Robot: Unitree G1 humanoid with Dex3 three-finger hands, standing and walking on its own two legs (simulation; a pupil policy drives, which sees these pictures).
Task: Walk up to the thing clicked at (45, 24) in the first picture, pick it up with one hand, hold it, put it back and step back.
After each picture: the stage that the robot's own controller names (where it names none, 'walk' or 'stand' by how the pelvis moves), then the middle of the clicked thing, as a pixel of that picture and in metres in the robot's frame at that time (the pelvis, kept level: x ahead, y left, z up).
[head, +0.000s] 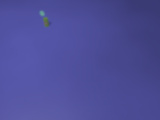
stand; (46, 22) +1.81 +0.48 -0.72
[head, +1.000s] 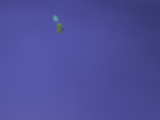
walk; (59, 28) +1.71 +0.19 -0.70
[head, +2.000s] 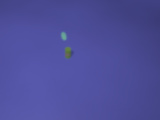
walk; (67, 52) +1.17 +0.10 -0.72
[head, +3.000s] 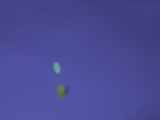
walk; (61, 92) +0.74 +0.18 -0.70
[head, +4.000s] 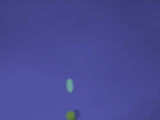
walk; (71, 117) +0.50 +0.17 -0.71
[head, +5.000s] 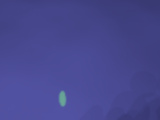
stand; out of the picture +0.38 +0.13 -0.71
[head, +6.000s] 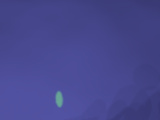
stand; out of the picture +0.36 +0.16 -0.71
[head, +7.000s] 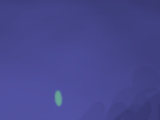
stand; out of the picture +0.39 +0.16 -0.73
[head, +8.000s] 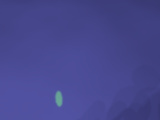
stand; out of the picture +0.38 +0.16 -0.73
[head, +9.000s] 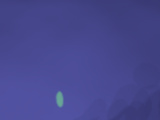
stand; out of the picture +0.36 +0.16 -0.73
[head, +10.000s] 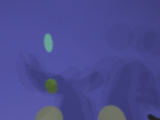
go down; (51, 86) +0.43 +0.15 -0.50
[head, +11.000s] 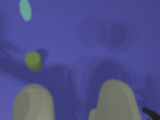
go down; (33, 62) +0.46 +0.18 -0.32
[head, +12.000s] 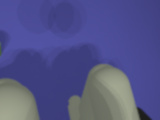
close in; out of the picture +0.45 +0.21 -0.24
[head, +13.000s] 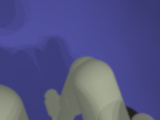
close; out of the picture +0.45 +0.24 -0.23
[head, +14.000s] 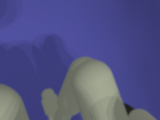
lift; out of the picture +0.43 +0.23 -0.24
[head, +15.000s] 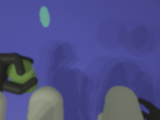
lift; (24, 78) +0.33 +0.20 -0.06
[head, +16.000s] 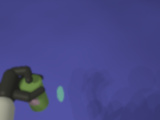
hold; (35, 93) +0.32 +0.17 +0.02
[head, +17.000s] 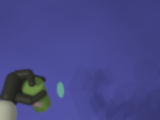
hold; (37, 95) +0.31 +0.17 +0.00
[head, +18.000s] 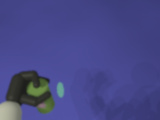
crouch; (42, 96) +0.31 +0.15 -0.01
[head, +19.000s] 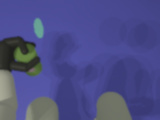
crouch; (29, 61) +0.42 +0.16 -0.09
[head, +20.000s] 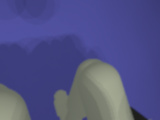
lower; out of the picture +0.44 +0.25 -0.23
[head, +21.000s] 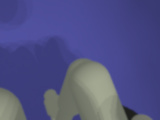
lower; out of the picture +0.44 +0.26 -0.24
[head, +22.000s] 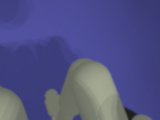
lower; out of the picture +0.44 +0.26 -0.24
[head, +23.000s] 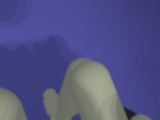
lower; out of the picture +0.44 +0.25 -0.24
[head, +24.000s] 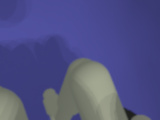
loosen; out of the picture +0.44 +0.25 -0.25
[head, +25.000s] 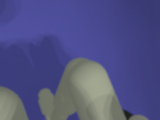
withdraw; out of the picture +0.44 +0.24 -0.25
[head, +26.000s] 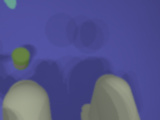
stand; (21, 59) +0.44 +0.20 -0.28
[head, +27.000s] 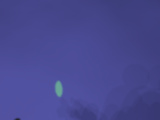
stand; out of the picture +0.37 +0.13 -0.64
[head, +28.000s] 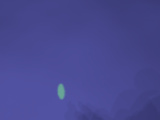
stand; out of the picture +0.38 +0.15 -0.67
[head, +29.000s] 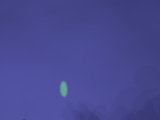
stand; out of the picture +0.38 +0.14 -0.67
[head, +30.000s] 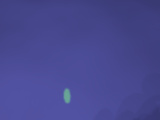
walk; out of the picture +0.39 +0.13 -0.72
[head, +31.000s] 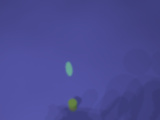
walk; (72, 105) +0.47 +0.09 -0.71
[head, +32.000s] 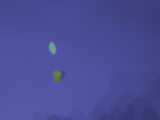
walk; (57, 77) +0.70 +0.16 -0.70
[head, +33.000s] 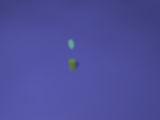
stand; (72, 64) +0.99 +0.15 -0.70
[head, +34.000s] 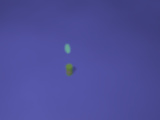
stand; (69, 69) +0.97 +0.14 -0.73
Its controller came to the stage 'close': yes
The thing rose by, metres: 0.70
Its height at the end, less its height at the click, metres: +0.00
